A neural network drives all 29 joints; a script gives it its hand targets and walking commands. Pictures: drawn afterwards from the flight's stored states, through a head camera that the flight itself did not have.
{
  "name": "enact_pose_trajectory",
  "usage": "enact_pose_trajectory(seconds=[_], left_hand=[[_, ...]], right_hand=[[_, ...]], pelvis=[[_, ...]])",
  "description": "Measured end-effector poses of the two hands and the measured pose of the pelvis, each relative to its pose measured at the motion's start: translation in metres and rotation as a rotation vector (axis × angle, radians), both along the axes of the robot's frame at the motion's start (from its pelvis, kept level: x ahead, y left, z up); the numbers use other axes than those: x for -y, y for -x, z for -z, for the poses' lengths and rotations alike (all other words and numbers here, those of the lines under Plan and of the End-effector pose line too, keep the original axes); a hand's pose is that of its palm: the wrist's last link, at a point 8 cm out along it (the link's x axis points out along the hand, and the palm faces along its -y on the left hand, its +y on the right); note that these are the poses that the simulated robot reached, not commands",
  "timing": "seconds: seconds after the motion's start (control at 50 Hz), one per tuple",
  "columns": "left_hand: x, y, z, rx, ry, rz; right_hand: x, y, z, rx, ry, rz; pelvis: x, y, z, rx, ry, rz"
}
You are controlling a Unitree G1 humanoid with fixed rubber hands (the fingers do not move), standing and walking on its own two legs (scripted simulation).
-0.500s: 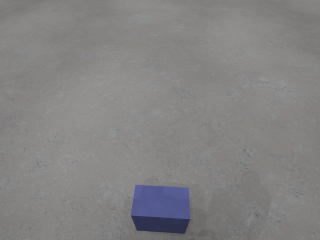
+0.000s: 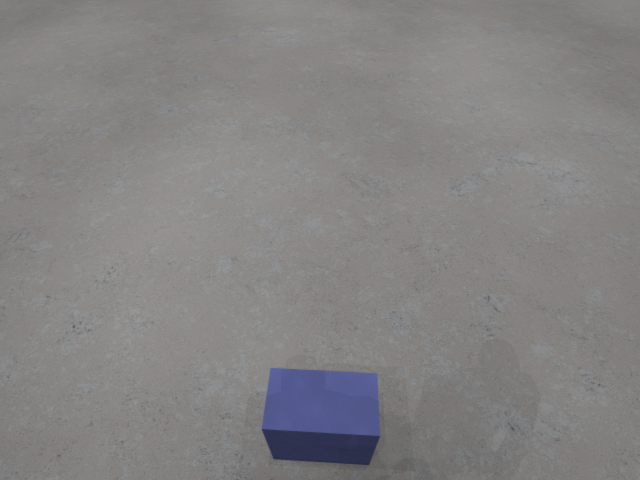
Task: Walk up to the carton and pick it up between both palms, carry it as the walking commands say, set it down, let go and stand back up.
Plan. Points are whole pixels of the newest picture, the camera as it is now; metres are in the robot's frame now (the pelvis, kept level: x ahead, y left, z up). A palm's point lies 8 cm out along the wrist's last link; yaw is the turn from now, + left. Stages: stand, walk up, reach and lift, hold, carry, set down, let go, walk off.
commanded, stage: walk up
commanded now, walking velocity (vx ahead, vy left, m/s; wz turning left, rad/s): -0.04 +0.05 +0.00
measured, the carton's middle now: (322, 418) +0.38 +0.00 -0.63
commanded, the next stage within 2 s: none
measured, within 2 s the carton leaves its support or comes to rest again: neither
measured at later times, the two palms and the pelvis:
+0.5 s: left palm out of the picture -0.04 +0.19 -0.15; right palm out of the picture -0.03 -0.20 -0.16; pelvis +0.00 +0.00 +0.00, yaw +0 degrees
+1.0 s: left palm out of the picture -0.03 +0.21 -0.15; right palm out of the picture -0.03 -0.20 -0.16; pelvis -0.01 +0.00 -0.01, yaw -1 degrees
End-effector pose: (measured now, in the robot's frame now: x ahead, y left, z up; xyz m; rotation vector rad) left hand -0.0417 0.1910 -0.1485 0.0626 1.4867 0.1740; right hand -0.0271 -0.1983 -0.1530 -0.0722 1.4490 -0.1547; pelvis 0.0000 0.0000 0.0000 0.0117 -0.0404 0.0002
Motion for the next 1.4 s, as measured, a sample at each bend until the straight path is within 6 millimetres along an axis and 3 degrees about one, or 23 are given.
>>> enact_pose_trajectory(seconds=[0.72,1.1,1.4], left_hand=[[-0.008,-0.009,-0.001,0.046,-0.032,0.014],[-0.015,-0.018,0.000,0.064,-0.036,0.031],[-0.025,-0.027,0.001,0.097,-0.060,0.050]], right_hand=[[0.005,0.008,0.006,-0.010,0.007,-0.003],[0.004,-0.002,0.006,0.023,0.015,0.003],[0.015,-0.006,0.008,0.040,0.043,-0.003]], pelvis=[[-0.001,0.007,0.004,-0.001,-0.003,0.004],[-0.004,0.009,0.005,-0.001,-0.007,0.013],[-0.006,0.013,0.009,0.000,-0.004,0.015]])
